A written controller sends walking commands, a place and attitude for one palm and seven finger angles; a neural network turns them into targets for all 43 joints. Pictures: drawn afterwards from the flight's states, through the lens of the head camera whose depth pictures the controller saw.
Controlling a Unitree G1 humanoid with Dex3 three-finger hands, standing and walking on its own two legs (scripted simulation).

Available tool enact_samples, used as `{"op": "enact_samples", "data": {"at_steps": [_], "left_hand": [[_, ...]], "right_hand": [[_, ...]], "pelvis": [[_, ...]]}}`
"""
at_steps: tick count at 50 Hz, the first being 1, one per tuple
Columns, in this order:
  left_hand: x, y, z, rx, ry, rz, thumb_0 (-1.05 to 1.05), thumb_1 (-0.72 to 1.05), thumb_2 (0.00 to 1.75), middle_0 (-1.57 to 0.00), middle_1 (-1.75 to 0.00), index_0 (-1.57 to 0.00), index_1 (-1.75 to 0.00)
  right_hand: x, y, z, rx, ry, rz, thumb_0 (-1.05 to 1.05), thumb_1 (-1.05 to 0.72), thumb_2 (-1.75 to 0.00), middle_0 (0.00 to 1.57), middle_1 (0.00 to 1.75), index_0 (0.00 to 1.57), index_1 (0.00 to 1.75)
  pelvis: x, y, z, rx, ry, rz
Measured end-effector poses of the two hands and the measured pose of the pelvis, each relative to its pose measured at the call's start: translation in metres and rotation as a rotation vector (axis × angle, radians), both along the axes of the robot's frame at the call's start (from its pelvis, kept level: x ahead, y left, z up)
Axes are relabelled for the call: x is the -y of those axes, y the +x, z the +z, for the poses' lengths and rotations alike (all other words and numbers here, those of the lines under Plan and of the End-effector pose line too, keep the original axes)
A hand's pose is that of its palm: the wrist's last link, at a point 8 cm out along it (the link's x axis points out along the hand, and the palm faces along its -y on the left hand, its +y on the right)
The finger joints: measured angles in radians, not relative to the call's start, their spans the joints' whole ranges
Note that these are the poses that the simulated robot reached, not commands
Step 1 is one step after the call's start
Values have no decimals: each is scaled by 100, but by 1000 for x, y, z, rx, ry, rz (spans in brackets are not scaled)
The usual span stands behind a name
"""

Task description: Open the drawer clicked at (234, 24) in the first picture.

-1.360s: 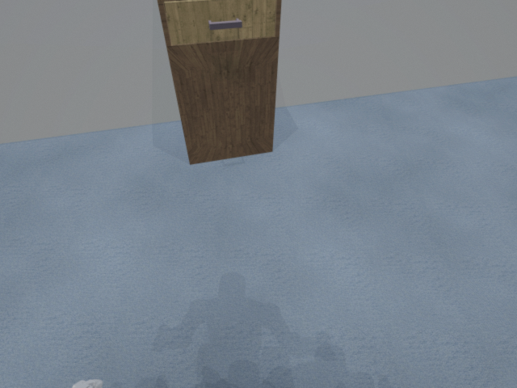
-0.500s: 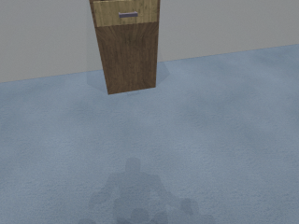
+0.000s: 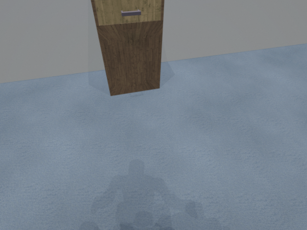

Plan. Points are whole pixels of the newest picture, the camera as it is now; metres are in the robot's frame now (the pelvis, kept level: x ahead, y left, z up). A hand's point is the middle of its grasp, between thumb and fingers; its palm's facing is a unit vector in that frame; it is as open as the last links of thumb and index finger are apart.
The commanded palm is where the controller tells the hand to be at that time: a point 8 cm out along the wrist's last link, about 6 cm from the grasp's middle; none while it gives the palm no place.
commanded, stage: look at it before walking up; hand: left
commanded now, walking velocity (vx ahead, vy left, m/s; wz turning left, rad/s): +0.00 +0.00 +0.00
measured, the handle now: (130, 12) +1.46 +0.24 -0.01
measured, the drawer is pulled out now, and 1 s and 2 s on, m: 0.00 0.00 0.00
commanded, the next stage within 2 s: walk to a spot facing it in 0.08 s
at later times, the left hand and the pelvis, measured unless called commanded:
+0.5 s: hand out of the picture +0.05 +0.18 -0.19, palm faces -0.08 -0.97 -0.23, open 7.4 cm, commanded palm none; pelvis +0.05 -0.02 -0.02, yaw -6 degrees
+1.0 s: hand (98, 211) +0.22 +0.20 -0.20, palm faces -0.17 -0.97 -0.16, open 7.4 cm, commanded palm none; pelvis +0.24 +0.01 -0.02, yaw -15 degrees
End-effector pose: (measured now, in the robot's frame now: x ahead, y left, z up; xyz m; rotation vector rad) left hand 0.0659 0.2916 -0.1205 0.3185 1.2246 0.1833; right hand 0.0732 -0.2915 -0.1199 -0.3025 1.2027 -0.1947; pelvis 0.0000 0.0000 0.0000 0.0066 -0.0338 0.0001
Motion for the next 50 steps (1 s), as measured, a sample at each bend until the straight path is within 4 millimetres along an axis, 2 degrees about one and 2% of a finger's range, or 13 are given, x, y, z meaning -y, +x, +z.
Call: {"op": "enact_samples", "data": {"at_steps": [14,21,26,28,30,33,37,40,43,45,47,50], "left_hand": [[4,1,-3,-5,-6,6,0,90,90,-20,-29,-20,-30],[33,-13,-23,-108,-78,-3,0,90,90,-20,-29,-20,-30],[65,-11,-34,-155,-112,3,1,90,90,-20,-29,-20,-30],[77,-13,-34,-151,-125,34,0,90,90,-20,-29,-20,-30],[87,-19,-30,-183,-137,52,0,90,90,-20,-29,-20,-30],[98,-28,-23,-271,-158,60,0,90,90,-20,-29,-20,-30],[102,-27,-18,-377,-179,62,0,90,90,-20,-29,-20,-30],[95,-12,-20,-425,-186,67,0,90,90,-20,-29,-21,-30],[81,16,-31,-444,-186,71,0,90,90,-20,-30,-21,-30],[68,43,-44,-446,-182,56,0,90,90,-20,-30,-21,-30],[56,82,-51,-416,-169,17,1,90,90,-20,-29,-20,-30],[45,158,-51,-308,-148,-57,1,90,90,-20,-29,-20,-30]], "right_hand": [[-5,1,-2,0,6,-8,0,-90,-90,20,30,20,30],[-24,-24,-24,-45,82,-91,0,-90,-90,20,30,20,30],[-26,-49,-46,-142,132,-169,0,-90,-90,21,30,20,30],[-27,-49,-45,-197,142,-170,0,-90,-90,20,30,20,30],[-28,-36,-40,-207,147,-174,0,-90,-90,20,30,20,30],[-30,0,-32,-155,155,-184,1,-91,-90,20,30,20,30],[-36,65,-24,-46,164,-187,1,-91,-90,20,30,20,30],[-44,120,-21,30,166,-169,1,-91,-90,20,30,20,30],[-54,173,-22,102,153,-147,0,-91,-90,20,30,20,30],[-59,199,-27,157,129,-153,0,-91,-90,20,30,20,30],[-64,210,-27,177,124,-181,0,-91,-90,20,30,20,30],[-72,205,-23,146,130,-246,0,-91,-90,20,30,20,30]], "pelvis": [[0,5,-1,0,-1,-15],[5,28,-11,-17,11,-78],[21,52,-22,-16,-5,-97],[24,64,-20,-21,-7,-98],[26,76,-15,-25,-3,-109],[25,95,-8,-33,3,-127],[19,124,-5,-44,1,-155],[12,150,-8,-46,-7,-170],[2,181,-18,-42,-14,-184],[-6,202,-29,-36,-21,-207],[-10,218,-30,-21,-11,-236],[-11,241,-22,-11,-2,-263]]}}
